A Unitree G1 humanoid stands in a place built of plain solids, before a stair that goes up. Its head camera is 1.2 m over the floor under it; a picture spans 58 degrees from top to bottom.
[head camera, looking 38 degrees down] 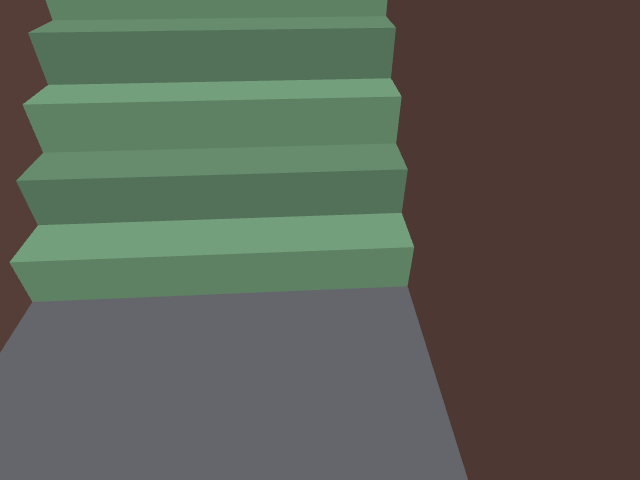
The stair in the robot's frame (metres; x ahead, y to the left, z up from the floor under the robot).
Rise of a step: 0.20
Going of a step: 0.22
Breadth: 1.50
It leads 3 degrees to the left of straight ahead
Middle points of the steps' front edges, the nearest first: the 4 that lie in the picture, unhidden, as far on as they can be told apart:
1.19 0.37 0.20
1.42 0.39 0.40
1.64 0.40 0.60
1.86 0.41 0.80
